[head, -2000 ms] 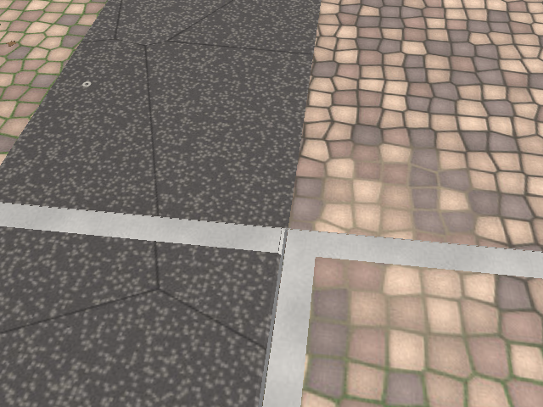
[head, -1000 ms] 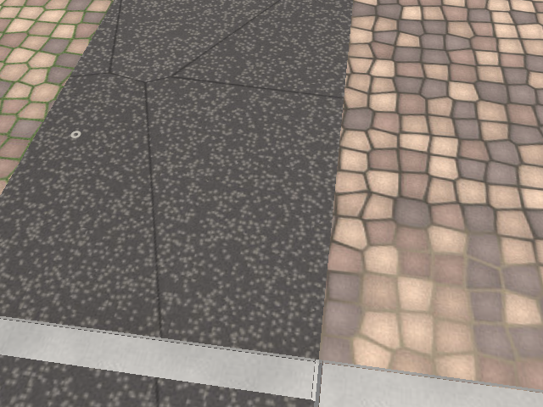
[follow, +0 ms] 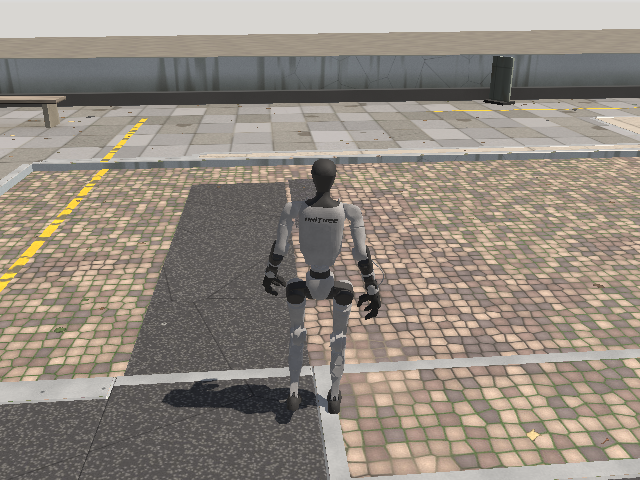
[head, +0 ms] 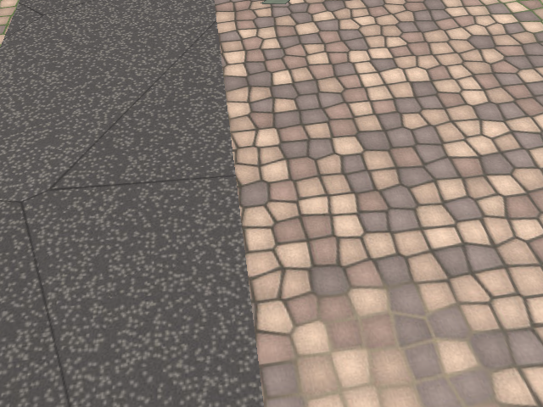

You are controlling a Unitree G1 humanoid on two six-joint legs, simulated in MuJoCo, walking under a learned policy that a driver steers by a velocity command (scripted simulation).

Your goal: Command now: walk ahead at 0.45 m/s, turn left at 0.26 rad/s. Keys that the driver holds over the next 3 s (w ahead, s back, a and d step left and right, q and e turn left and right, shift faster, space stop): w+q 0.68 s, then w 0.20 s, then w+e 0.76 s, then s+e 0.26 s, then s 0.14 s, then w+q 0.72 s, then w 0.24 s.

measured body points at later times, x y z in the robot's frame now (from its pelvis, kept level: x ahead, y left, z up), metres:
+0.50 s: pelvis +0.24 +0.04 -0.02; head +0.27 +0.04 +0.43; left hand +0.26 +0.31 -0.14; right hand +0.37 -0.22 -0.15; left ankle +0.24 +0.08 -0.74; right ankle +0.20 -0.11 -0.66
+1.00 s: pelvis +0.56 +0.06 -0.11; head +0.59 +0.06 +0.34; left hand +0.57 +0.35 -0.22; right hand +0.66 -0.20 -0.26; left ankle +0.34 +0.10 -0.66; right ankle +0.64 +0.00 -0.84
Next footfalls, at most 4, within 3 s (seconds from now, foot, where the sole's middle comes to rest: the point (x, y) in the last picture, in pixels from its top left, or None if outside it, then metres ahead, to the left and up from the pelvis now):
0.34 left None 0.28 0.09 -0.78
0.90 right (279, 364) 0.68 0.02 -0.88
1.34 left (189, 316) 0.84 0.28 -0.88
1.84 right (246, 243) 1.10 0.11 -0.88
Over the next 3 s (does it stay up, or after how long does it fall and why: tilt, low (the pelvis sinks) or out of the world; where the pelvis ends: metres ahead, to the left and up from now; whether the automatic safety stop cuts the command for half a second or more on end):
stays up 1.25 0.19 -0.10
